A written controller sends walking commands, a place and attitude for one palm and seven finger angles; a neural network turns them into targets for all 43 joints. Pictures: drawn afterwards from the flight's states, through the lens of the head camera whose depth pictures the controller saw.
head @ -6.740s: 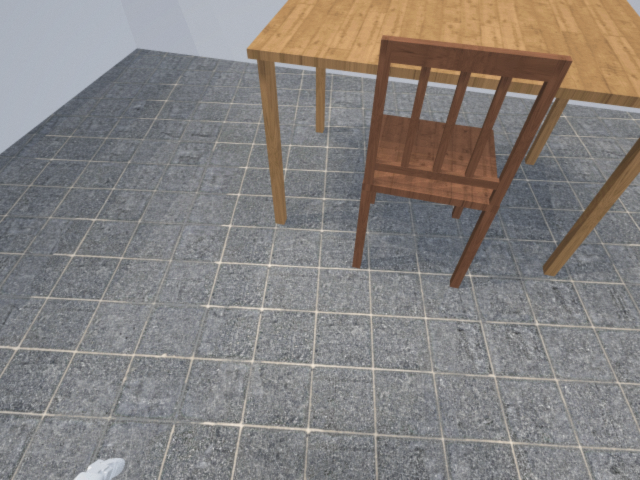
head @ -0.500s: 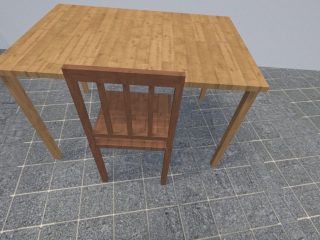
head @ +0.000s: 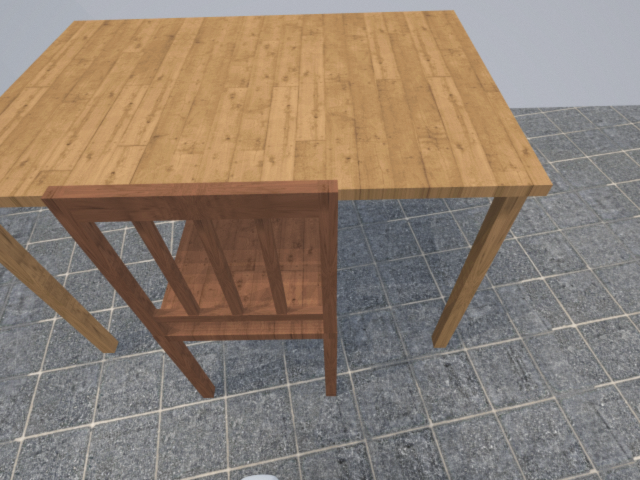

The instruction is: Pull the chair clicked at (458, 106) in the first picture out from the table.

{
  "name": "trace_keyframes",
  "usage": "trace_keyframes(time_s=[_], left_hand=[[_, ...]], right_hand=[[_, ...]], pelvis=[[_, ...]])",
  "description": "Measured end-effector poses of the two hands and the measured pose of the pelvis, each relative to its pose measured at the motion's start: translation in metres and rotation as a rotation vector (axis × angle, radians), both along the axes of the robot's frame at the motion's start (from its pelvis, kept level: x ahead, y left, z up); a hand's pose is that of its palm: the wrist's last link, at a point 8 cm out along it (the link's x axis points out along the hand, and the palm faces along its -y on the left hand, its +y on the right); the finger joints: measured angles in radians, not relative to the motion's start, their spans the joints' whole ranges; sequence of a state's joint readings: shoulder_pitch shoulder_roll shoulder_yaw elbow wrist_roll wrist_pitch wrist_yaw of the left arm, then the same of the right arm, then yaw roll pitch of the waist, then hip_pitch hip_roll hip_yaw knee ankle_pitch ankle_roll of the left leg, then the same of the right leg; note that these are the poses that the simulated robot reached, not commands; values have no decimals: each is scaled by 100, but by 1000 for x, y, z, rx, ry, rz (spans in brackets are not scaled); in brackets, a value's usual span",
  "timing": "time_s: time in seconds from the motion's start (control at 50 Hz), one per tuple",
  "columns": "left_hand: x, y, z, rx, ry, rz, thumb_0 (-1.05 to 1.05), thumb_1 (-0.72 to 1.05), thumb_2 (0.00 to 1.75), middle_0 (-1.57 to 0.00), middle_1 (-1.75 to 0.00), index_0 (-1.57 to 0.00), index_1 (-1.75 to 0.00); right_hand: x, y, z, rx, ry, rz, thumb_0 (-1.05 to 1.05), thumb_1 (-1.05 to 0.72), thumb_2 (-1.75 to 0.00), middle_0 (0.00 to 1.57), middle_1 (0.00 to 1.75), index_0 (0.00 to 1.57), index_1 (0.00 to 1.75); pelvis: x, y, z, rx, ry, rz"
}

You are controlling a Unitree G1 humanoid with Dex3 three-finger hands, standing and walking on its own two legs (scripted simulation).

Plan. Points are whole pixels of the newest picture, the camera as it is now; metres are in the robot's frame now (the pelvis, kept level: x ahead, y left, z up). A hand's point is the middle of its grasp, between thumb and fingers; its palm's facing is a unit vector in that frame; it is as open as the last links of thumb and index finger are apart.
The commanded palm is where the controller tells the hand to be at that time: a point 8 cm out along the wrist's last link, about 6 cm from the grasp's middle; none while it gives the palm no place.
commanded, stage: come to a stop and stand still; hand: left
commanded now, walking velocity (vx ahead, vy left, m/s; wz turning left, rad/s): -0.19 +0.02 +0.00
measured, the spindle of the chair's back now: (222, 270) +0.46 +0.21 -0.09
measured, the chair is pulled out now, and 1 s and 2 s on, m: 0.00 0.00 0.00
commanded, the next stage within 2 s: look again from close up in 1.78 s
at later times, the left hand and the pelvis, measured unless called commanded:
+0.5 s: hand out of the picture -0.02 +0.21 -0.17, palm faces +0.02 -0.97 -0.24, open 7.3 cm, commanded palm none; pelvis -0.01 +0.02 +0.00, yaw -1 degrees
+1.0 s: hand out of the picture -0.03 +0.12 -0.17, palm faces +0.04 -0.99 -0.16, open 7.3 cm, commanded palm none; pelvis -0.01 -0.02 +0.01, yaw +0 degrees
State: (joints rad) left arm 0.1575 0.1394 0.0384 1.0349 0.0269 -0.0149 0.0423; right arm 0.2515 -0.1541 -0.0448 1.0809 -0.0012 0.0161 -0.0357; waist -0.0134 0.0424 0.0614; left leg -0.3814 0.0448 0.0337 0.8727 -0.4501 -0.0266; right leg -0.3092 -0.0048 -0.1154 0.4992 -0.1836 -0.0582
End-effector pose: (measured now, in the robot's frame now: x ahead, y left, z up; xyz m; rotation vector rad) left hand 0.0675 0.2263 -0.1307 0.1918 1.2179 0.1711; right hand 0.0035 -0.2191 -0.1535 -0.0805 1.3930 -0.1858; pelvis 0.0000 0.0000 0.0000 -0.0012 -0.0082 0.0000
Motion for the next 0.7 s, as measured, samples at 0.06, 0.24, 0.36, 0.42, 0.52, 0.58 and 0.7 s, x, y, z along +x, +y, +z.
trace_keyframes(time_s=[0.06,0.24,0.36,0.42,0.52,0.58,0.7], left_hand=[[-1,7,-2,-6,7,13,-1,94,90,-21,-30,-20,-30],[-27,40,-18,-38,86,59,0,92,90,-21,-30,-20,-30],[-61,45,-12,-32,167,64,0,92,90,-20,-30,-20,-30],[-77,41,-10,-24,212,56,0,91,90,-20,-30,-20,-30],[-98,25,-7,0,232,47,0,91,90,-20,-30,-20,-30],[-107,11,-2,-6,232,41,0,91,90,-20,-30,-20,-30],[-112,-18,-3,-41,226,35,0,91,90,-20,-30,-20,-30]], right_hand=[[27,0,4,-24,-43,25,1,-93,-90,20,30,20,30],[55,22,21,-78,-131,66,1,-93,-90,20,30,20,30],[53,25,27,-80,-127,68,1,-94,-90,20,30,20,30],[47,22,25,-65,-127,54,1,-93,-90,20,30,20,30],[23,10,11,-30,-100,17,0,-93,-90,20,30,20,30],[3,0,8,-18,-65,4,0,-94,-90,20,30,20,30],[-40,-7,5,4,34,-9,0,-93,-90,20,30,20,30]], pelvis=[[3,7,0,-2,-3,-1],[5,31,0,-2,-22,-10],[-1,33,7,-2,-4,-18],[-5,29,7,2,1,-21],[-16,16,3,18,-7,-22],[-19,9,6,8,-20,-15],[-21,-6,7,6,-31,-11]])
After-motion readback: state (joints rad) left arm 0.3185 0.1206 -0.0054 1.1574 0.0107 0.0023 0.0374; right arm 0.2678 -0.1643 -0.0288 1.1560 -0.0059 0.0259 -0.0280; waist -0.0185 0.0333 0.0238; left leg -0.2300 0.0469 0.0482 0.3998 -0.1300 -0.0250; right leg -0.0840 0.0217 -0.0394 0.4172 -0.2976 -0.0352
